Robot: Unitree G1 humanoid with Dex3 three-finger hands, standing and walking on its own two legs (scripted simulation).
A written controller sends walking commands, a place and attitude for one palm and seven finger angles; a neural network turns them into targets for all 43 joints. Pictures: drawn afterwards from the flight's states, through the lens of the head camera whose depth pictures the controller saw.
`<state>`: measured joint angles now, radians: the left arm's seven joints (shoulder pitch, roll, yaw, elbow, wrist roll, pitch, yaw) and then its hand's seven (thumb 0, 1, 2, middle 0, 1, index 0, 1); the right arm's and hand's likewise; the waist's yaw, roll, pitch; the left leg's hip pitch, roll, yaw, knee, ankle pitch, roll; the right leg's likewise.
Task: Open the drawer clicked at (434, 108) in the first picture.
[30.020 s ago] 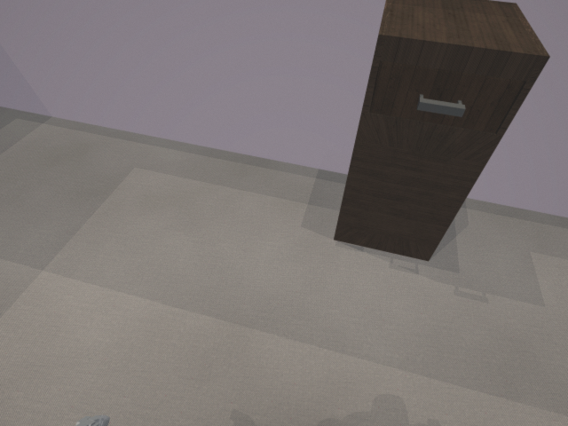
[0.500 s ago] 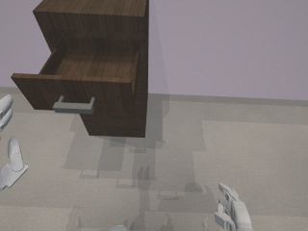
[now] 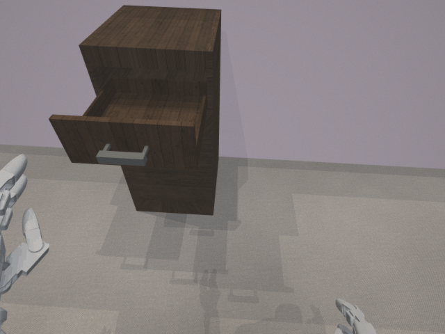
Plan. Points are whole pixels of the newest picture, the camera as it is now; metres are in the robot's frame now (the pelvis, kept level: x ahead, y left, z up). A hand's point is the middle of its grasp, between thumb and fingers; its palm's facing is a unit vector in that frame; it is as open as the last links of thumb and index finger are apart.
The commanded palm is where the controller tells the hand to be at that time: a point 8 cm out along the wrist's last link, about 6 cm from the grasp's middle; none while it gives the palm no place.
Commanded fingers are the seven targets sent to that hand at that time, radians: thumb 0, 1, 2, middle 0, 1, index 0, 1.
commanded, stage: stop stepping back and stand still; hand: left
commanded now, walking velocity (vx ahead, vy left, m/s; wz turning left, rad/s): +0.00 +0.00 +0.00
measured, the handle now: (124, 153) +0.56 +0.30 -0.02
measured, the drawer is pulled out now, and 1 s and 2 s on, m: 0.30 0.30 0.30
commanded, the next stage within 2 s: let the arm hang, fingers relaxed in 0.10 s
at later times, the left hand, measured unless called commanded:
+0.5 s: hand out of the picture +0.07 +0.18 -0.16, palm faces +0.06 -0.98 -0.18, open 7.1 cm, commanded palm none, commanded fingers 0.00 0.90 0.90 -0.20 -0.30 -0.20 -0.30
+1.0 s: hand out of the picture -0.01 +0.19 -0.16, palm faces +0.04 -0.98 -0.22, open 7.4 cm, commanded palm none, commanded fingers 0.00 0.90 0.90 -0.20 -0.30 -0.20 -0.30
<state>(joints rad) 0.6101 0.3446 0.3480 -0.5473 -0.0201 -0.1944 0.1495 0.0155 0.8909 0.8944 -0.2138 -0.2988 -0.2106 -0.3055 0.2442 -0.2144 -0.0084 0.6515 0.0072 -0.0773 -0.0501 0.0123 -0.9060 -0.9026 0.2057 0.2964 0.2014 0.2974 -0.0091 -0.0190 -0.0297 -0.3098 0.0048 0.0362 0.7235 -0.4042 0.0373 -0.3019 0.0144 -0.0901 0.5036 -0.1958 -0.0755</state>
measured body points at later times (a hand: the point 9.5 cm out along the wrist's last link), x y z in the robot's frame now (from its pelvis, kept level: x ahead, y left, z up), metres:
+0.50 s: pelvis +0.00 +0.01 +0.00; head +0.01 +0.02 +0.45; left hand +0.06 +0.23 -0.15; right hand +0.07 -0.22 -0.14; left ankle +0.01 +0.12 -0.74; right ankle +0.05 -0.07 -0.74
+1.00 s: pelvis +0.01 +0.02 +0.01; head +0.02 +0.00 +0.46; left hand -0.01 +0.24 -0.15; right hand -0.03 -0.18 -0.16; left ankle +0.01 +0.12 -0.74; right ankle +0.05 -0.07 -0.74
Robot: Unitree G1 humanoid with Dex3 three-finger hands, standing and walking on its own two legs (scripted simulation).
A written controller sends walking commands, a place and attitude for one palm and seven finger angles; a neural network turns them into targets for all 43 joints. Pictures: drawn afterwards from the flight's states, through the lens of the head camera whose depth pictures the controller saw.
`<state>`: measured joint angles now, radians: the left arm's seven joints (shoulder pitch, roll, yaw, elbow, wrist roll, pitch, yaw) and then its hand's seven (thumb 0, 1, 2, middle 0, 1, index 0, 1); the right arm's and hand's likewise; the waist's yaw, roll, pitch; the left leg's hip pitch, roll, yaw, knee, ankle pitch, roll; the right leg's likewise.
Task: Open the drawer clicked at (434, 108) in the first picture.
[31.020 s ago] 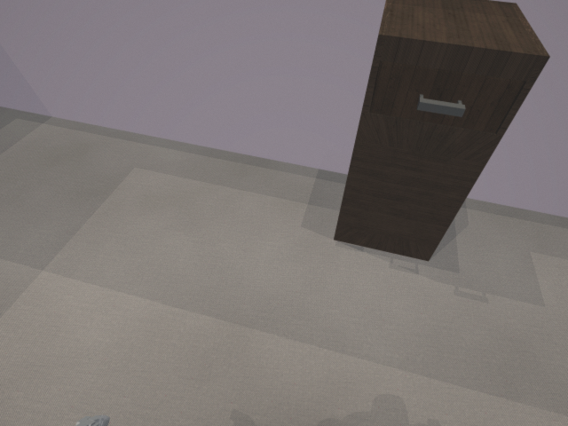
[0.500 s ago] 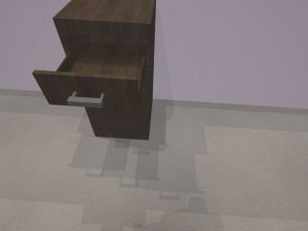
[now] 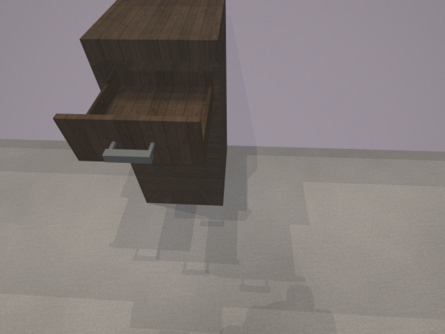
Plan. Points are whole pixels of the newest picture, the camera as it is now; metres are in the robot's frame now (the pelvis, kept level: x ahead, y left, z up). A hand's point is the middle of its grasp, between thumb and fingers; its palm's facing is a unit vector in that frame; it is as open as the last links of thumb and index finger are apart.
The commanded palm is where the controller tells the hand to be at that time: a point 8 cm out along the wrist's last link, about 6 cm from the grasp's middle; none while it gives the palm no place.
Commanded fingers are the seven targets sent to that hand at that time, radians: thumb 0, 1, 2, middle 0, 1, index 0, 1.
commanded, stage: let the arm hang, fingers relaxed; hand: left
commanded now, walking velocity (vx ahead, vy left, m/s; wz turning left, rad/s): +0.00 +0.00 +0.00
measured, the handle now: (130, 150) +0.55 +0.28 -0.03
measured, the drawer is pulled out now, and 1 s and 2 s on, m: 0.30 0.30 0.30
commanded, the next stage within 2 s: look to check the result in 0.30 s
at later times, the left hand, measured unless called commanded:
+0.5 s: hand out of the picture +0.01 +0.16 -0.17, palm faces +0.03 -0.98 -0.22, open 7.4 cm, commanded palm none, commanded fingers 0.00 0.90 0.90 -0.20 -0.30 -0.20 -0.30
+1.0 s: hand out of the picture +0.03 +0.16 -0.17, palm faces +0.03 -0.97 -0.22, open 7.4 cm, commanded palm none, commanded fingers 0.00 0.90 0.90 -0.20 -0.30 -0.20 -0.30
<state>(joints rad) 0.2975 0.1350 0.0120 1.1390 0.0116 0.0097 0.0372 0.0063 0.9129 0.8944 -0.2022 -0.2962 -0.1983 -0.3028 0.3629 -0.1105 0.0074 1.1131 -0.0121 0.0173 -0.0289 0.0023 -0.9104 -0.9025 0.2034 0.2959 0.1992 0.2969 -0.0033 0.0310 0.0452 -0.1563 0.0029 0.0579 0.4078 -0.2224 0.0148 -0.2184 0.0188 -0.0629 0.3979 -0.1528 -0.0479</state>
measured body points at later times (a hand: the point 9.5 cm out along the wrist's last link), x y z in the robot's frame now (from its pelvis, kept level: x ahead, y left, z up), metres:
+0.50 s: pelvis +0.01 -0.01 +0.00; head +0.03 -0.03 +0.45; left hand +0.01 +0.21 -0.15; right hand -0.02 -0.22 -0.17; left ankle +0.00 +0.11 -0.74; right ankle +0.04 -0.09 -0.74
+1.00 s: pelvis +0.02 -0.02 +0.00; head +0.04 -0.03 +0.45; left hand +0.03 +0.21 -0.15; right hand +0.00 -0.24 -0.16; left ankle +0.00 +0.11 -0.74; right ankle +0.04 -0.09 -0.74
